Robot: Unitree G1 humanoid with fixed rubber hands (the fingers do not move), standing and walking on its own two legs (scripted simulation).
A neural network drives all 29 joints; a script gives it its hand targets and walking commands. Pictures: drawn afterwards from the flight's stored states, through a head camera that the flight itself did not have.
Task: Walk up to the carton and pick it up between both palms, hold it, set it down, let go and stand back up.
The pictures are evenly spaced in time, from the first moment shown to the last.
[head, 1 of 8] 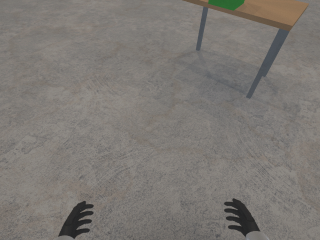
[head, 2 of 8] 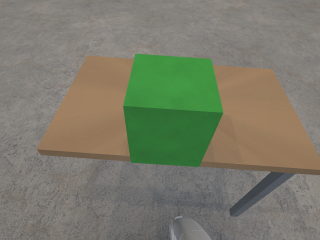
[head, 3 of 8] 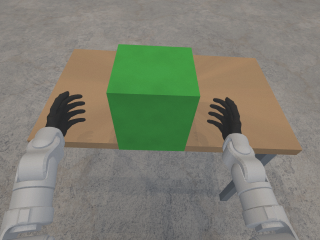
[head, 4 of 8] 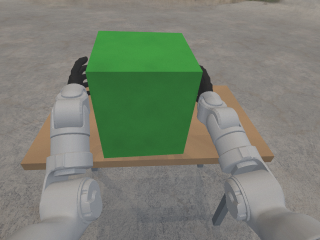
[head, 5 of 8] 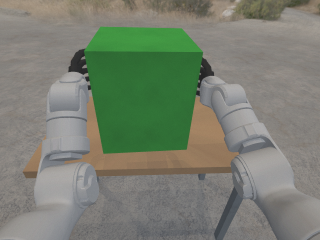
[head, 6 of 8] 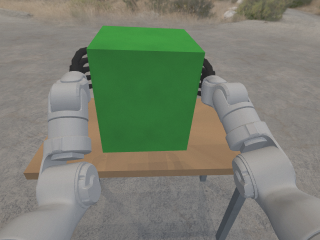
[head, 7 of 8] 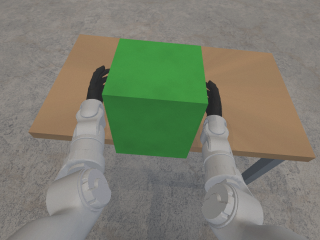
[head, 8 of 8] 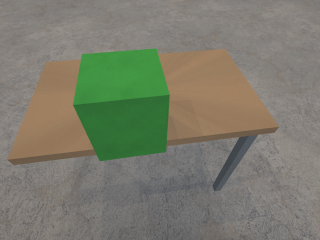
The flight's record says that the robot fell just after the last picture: no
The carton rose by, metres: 0.22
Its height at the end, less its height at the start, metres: +0.00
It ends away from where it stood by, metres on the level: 0.03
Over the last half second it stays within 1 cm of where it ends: yes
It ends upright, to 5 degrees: yes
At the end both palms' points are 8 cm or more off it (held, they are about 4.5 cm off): yes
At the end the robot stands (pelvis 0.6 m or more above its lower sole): yes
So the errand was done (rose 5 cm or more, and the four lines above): yes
